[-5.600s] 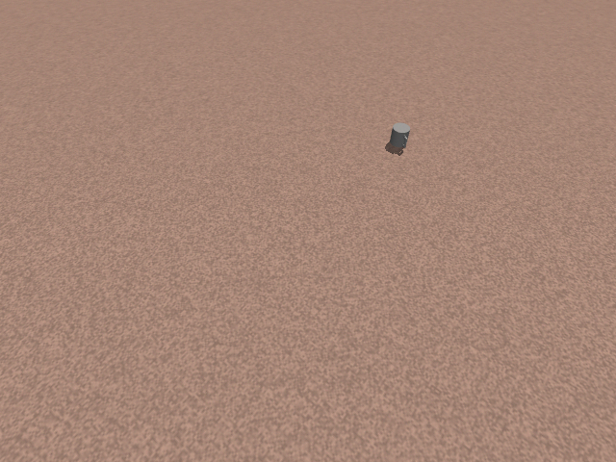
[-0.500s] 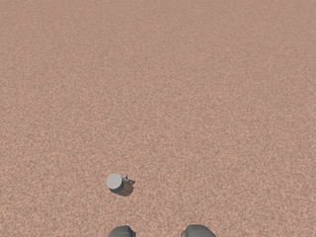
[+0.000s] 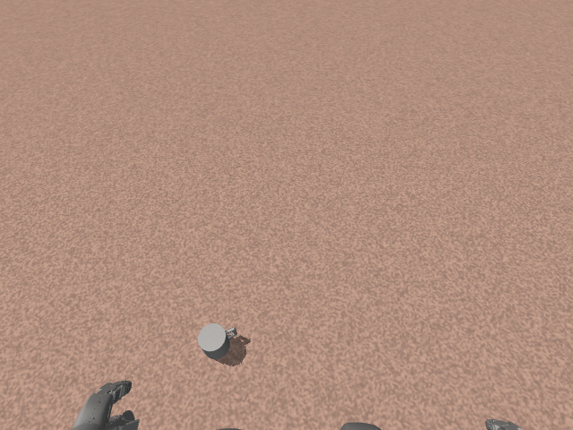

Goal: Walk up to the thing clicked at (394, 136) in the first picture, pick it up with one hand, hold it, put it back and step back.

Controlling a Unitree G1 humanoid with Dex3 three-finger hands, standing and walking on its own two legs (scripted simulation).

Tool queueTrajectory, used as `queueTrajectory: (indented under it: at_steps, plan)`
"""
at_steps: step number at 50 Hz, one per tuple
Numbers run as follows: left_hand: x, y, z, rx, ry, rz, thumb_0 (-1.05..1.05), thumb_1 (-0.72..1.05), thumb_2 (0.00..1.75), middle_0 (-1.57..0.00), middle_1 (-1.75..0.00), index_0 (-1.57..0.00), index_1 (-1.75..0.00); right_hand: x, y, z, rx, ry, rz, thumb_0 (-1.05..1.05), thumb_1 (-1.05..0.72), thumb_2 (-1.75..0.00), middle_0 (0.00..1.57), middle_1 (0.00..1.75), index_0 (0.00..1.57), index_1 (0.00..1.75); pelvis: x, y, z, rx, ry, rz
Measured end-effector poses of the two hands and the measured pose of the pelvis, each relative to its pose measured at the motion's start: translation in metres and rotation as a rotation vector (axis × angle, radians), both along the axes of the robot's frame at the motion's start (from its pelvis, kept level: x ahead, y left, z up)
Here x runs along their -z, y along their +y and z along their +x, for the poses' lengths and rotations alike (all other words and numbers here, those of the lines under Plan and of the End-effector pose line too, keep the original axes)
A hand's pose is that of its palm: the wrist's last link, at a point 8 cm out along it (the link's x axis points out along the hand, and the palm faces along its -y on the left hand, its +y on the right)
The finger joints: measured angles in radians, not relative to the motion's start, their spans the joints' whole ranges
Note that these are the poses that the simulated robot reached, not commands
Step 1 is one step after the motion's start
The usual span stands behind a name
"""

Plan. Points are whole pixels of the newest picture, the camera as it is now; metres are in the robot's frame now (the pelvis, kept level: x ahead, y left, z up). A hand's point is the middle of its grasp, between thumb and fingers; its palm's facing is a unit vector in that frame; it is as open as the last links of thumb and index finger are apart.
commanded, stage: walk up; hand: left
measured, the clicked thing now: (219, 339) +0.46 +0.25 -0.72
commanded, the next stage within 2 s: stand in 0.84 s
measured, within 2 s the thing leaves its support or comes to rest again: neither
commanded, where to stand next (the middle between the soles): +0.08 +0.00 m, yaw +1 degrees
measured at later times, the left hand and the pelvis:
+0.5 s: hand out of the picture +0.09 +0.28 -0.15, palm faces +0.05 -0.95 -0.32, open 7.4 cm; pelvis +0.00 +0.01 +0.01, yaw +2 degrees
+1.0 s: hand out of the picture +0.07 +0.27 -0.14, palm faces +0.06 -0.94 -0.32, open 7.4 cm; pelvis +0.00 +0.01 +0.01, yaw +3 degrees
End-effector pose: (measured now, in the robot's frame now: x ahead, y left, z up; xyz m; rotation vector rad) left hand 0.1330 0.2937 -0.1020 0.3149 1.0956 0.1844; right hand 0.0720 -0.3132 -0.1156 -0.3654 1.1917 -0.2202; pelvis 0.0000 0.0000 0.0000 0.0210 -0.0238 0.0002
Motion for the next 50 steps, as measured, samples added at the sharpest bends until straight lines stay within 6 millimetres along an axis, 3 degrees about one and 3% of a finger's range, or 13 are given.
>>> queueTrajectory:
  at_steps: [13,34,50]
  plan:
    - [0.008,0.022,-0.027,-0.06,0.079,-0.016,0.0,0.9,0.9,-0.2,-0.3,-0.2,-0.3,-0.008,0.009,-0.019,-0.008,0.091,-0.025,0.0,-0.91,-0.9,0.2,0.3,0.2,0.3,-0.005,0.01,0.002,-0.018,0.008,-0.017]
    - [0.007,0.029,-0.063,-0.134,0.097,-0.026,0.0,0.9,0.9,-0.2,-0.3,-0.2,-0.3,-0.013,0.029,0.033,-0.096,-0.007,-0.003,0.0,-0.91,-0.9,0.2,0.3,0.2,0.3,-0.008,0.013,0.0,-0.056,0.0,-0.028]
    - [0.004,0.024,-0.073,-0.124,0.134,-0.022,0.0,0.9,0.9,-0.2,-0.3,-0.2,-0.3,-0.012,0.036,0.032,-0.082,0.019,0.035,0.0,-0.91,-0.9,0.2,0.3,0.2,0.3,-0.014,0.015,0.002,-0.053,-0.009,-0.027]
